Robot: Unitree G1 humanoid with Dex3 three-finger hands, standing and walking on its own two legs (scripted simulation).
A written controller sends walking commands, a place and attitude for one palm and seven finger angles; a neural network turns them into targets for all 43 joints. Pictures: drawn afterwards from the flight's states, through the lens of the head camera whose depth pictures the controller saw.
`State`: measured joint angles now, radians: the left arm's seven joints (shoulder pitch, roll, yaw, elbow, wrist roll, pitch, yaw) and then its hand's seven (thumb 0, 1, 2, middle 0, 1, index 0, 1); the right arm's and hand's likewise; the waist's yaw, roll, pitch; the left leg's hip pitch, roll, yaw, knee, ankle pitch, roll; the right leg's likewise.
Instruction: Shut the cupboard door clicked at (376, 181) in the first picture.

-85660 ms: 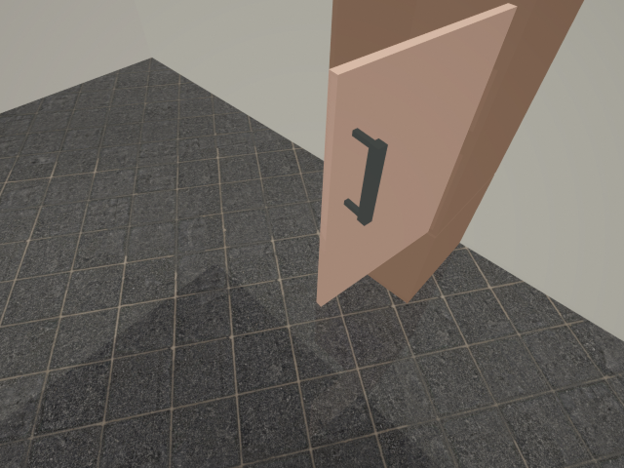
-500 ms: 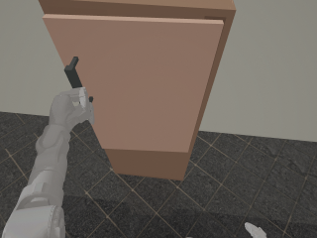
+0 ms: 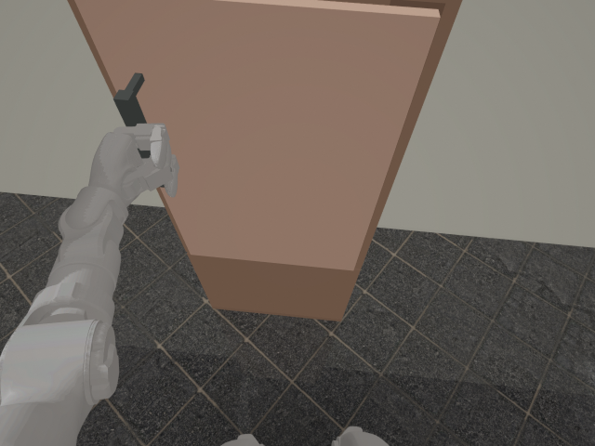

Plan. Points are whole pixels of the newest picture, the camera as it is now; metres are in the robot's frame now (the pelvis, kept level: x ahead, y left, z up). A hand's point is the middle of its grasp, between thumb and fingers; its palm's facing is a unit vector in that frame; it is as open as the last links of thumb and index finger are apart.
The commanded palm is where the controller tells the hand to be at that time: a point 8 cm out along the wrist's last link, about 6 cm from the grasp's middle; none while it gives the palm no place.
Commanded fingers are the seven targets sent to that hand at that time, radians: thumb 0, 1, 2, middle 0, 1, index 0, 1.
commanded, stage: push the door shut along its arc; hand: left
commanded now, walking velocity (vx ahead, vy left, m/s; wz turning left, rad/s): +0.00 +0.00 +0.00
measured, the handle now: (150, 135) +0.52 +0.21 +0.10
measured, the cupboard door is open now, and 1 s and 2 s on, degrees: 0 0 0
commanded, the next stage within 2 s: pull the fist back off the door in 0.16 s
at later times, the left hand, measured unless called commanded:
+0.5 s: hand (173, 165) +0.46 +0.16 +0.11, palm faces +0.00 -1.00 +0.00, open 3.3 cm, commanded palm +0.45 +0.20 +0.10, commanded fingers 0.00 0.90 0.90 -1.30 -1.50 -1.30 -1.50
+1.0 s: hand (175, 192) +0.42 +0.16 +0.09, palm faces -0.04 -1.00 -0.01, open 3.1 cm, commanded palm +0.38 +0.21 +0.10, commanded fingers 0.00 0.90 0.90 -1.30 -1.50 -1.30 -1.50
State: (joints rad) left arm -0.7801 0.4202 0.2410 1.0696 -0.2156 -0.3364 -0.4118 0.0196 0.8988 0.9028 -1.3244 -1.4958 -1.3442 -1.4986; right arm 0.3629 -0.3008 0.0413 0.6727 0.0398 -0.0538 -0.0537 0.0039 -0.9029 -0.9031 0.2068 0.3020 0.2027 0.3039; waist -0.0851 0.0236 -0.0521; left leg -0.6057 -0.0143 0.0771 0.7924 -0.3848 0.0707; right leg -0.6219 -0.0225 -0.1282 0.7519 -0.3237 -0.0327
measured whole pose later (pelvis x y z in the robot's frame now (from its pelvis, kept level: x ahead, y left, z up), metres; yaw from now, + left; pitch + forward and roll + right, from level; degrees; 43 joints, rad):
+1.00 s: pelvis +0.01 -0.01 +0.00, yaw -1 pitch +10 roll -1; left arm -0.47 0.31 0.27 0.73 -0.21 -0.30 -0.24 0.02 0.90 0.90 -1.30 -1.50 -1.30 -1.50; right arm 0.37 -0.28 0.03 0.58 0.05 -0.06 -0.02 0.01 -0.90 -0.90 0.21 0.30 0.20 0.30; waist -0.07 0.03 -0.09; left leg -0.55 0.00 0.09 0.77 -0.40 0.05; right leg -0.58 0.03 -0.07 0.74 -0.34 -0.05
